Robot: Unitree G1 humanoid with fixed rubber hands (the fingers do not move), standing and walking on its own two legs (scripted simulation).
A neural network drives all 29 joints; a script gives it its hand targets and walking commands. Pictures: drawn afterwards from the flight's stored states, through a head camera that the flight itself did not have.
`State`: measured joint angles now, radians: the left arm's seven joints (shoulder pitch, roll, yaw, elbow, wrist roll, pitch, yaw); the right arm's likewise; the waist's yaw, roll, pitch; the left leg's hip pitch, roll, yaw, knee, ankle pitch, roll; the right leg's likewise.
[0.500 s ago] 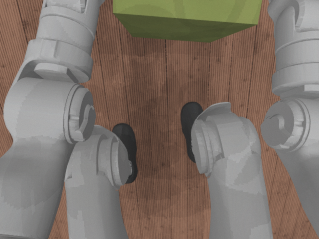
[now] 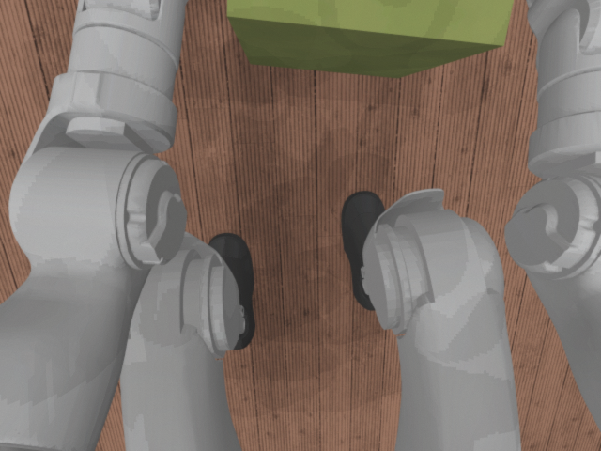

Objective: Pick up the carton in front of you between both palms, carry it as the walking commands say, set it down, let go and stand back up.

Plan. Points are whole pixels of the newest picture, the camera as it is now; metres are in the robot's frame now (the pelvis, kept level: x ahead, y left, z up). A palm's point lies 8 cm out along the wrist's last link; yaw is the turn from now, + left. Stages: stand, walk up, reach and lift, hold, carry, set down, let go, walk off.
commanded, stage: set down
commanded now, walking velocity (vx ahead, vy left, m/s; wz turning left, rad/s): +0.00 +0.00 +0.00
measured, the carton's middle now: out of the picture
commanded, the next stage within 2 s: let go in 1.44 s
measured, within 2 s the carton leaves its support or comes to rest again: neither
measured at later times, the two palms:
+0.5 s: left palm out of the picture +0.62 +0.07 -0.15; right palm out of the picture +0.53 -0.30 -0.15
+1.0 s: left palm out of the picture +0.63 +0.06 +0.02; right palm out of the picture +0.53 -0.31 +0.02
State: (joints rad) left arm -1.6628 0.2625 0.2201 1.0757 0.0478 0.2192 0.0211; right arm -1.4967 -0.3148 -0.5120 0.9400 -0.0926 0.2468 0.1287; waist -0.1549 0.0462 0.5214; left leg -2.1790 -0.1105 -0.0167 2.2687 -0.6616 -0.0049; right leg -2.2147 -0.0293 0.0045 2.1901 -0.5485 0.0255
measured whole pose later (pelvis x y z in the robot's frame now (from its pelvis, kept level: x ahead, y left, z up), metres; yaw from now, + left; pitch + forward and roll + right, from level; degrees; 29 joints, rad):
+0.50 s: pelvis +0.01 -0.01 +0.00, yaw +0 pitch +34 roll -1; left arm -1.66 0.45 -0.07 1.08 -0.20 0.17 0.09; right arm -1.53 -0.40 -0.32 1.09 0.17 0.10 -0.05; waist -0.15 0.01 0.49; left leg -2.17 -0.10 -0.05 2.26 -0.69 -0.05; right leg -2.23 -0.02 -0.03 2.19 -0.56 -0.01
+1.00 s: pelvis +0.01 -0.01 +0.12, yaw +0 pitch +45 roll +1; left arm -1.58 0.40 0.13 1.05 -0.05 0.28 0.08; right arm -1.40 -0.34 -0.36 0.90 0.09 0.25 -0.05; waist -0.16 0.05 0.14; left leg -2.03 -0.06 -0.02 1.81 -0.57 -0.02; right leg -2.09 0.01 0.02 1.76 -0.46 0.01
